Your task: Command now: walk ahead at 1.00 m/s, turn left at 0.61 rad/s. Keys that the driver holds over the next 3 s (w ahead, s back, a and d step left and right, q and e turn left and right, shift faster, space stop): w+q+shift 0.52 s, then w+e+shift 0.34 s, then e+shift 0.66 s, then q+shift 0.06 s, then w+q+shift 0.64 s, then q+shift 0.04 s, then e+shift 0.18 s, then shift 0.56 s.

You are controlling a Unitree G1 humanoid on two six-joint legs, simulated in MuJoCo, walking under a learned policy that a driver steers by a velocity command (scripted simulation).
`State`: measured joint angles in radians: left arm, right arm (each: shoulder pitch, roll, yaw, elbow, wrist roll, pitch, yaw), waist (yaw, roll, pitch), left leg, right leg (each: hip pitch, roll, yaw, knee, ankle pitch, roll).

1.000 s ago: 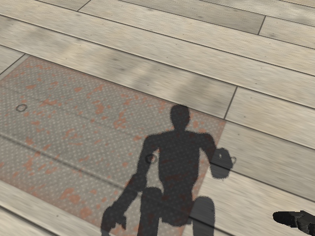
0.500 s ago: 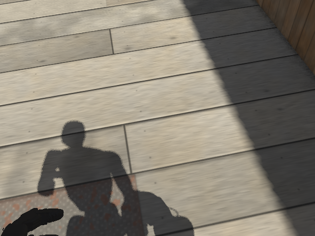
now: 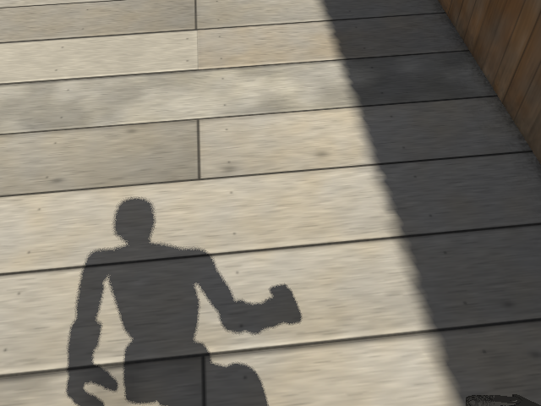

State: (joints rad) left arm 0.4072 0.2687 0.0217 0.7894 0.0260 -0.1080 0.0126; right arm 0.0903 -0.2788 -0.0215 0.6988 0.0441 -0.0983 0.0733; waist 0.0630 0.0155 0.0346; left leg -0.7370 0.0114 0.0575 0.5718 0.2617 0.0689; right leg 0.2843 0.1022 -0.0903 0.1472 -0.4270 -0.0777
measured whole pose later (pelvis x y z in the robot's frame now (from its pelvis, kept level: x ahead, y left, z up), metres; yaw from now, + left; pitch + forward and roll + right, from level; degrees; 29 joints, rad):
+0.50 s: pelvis +0.49 +0.03 +0.00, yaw +27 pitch +2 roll -1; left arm -0.05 0.26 0.01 0.51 -0.03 -0.15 0.01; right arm 0.46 -0.29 -0.07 0.78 0.03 -0.04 -0.01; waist -0.11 0.00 0.02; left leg 0.02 -0.16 -0.36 0.63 -0.54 0.12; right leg -0.51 0.02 0.14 0.48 0.01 0.06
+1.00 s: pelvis +0.84 +0.23 +0.01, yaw +20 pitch +1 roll +1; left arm 0.43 0.28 0.04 0.75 -0.04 -0.05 0.02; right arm 0.09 -0.25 -0.02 0.63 -0.02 -0.09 0.01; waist 0.06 -0.03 0.02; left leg -0.38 0.04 0.02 0.61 -0.25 -0.04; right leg -0.38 -0.01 0.08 1.26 -0.47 0.03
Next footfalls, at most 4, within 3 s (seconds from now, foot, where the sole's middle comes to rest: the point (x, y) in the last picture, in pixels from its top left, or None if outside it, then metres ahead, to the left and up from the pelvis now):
0.06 left None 0.30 0.06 -0.75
0.48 right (312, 311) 0.73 -0.02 -0.75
0.90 left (166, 259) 0.87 0.40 -0.75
1.26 right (238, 180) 1.19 0.22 -0.75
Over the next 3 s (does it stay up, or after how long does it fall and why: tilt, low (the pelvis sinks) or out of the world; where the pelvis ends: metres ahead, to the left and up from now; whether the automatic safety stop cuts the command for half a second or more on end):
stays up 1.69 0.39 0.02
